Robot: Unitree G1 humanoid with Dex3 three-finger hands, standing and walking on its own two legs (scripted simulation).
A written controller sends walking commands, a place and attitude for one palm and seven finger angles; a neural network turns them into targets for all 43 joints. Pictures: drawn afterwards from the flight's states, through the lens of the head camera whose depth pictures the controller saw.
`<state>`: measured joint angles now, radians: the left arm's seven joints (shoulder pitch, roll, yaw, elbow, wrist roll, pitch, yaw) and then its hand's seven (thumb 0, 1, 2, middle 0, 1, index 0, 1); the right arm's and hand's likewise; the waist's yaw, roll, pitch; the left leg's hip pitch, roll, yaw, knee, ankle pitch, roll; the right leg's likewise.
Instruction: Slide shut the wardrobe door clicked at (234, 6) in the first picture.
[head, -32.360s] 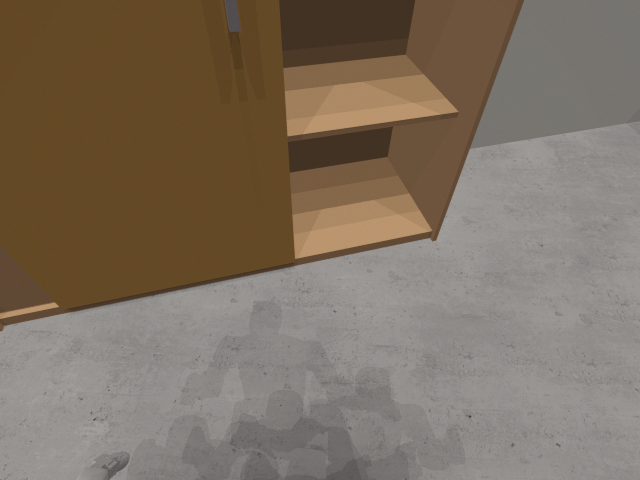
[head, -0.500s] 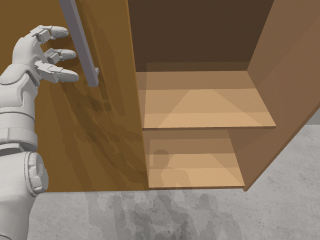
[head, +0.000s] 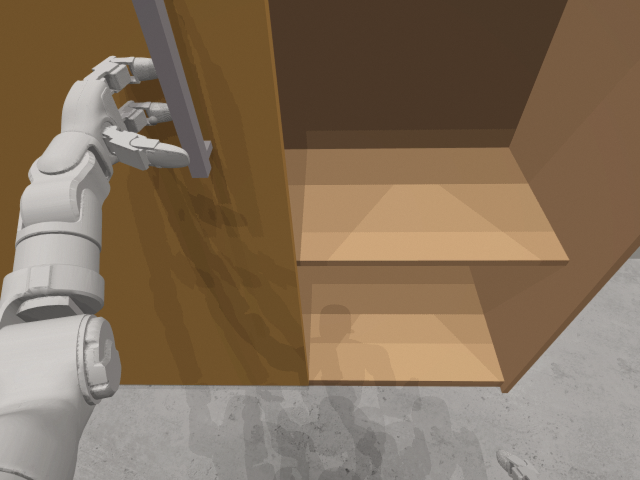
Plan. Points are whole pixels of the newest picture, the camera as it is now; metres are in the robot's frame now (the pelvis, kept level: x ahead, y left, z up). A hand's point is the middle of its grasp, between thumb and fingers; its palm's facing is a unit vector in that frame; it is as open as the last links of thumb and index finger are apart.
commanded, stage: move the hooked fingers beside the handle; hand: left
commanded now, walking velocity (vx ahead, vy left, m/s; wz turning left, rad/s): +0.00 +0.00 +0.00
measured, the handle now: (179, 76) +0.50 +0.16 +0.28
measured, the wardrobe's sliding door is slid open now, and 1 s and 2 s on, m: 0.61 0.61 0.61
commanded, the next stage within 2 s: feel for the door with the fingertips in 0.28 s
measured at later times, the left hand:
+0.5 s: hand (147, 122) +0.45 +0.20 +0.24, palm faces +0.03 -1.00 -0.04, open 13.9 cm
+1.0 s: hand (170, 116) +0.45 +0.17 +0.25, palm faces +0.02 -1.00 -0.01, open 13.7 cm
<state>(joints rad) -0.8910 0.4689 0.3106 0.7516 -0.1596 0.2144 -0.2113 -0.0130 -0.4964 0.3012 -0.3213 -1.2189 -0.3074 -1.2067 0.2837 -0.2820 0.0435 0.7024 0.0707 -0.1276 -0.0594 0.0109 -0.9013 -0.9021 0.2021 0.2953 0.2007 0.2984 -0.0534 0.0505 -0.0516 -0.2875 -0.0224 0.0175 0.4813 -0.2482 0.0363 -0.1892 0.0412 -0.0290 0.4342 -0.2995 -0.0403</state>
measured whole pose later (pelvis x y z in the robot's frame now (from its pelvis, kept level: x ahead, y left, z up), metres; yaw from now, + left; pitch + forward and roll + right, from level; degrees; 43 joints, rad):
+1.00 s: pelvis +0.00 -0.01 +0.00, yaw +0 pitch +3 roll +0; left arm -0.95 0.45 0.30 0.80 -0.16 0.22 -0.20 -0.01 -0.50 0.30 -0.36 -1.23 -0.34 -1.23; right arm 0.28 -0.28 0.04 0.72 0.08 -0.11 -0.06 0.01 -0.90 -0.90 0.20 0.30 0.20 0.30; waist -0.06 0.04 -0.05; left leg -0.30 -0.01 0.01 0.49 -0.25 0.02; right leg -0.20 0.05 -0.04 0.44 -0.30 -0.05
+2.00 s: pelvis +0.00 -0.01 +0.00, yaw +0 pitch +2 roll +0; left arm -0.87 0.34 0.25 0.64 -0.18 0.26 -0.11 -0.01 -0.50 0.30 -0.30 -1.20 -0.30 -1.20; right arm 0.26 -0.28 0.03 0.73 0.07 -0.11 -0.05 0.01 -0.90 -0.90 0.20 0.30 0.20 0.30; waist -0.03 0.05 -0.05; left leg -0.26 -0.01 0.01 0.46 -0.24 0.02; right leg -0.16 0.05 -0.03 0.42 -0.30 -0.06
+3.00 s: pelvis +0.00 +0.00 +0.00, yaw +1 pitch +2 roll +0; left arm -0.89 0.29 0.20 0.60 -0.17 0.31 -0.04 -0.01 -0.48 0.31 -0.29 -1.20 -0.26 -1.21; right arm 0.24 -0.25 0.04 0.74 0.06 -0.09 -0.04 0.01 -0.90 -0.90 0.20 0.30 0.20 0.30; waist -0.02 0.04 -0.05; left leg -0.25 -0.03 0.00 0.46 -0.24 0.03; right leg -0.15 0.03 -0.04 0.42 -0.30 -0.04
